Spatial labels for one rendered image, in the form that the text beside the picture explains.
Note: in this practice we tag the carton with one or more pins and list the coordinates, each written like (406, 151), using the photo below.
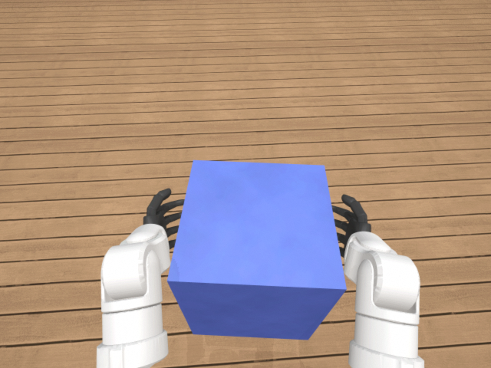
(256, 252)

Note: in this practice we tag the robot right forearm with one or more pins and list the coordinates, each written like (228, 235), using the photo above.
(387, 303)

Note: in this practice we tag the right robot hand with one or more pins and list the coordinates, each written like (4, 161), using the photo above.
(357, 220)

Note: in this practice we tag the left robot hand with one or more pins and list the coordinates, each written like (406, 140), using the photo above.
(156, 212)

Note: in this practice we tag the robot left forearm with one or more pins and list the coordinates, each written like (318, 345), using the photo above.
(131, 296)

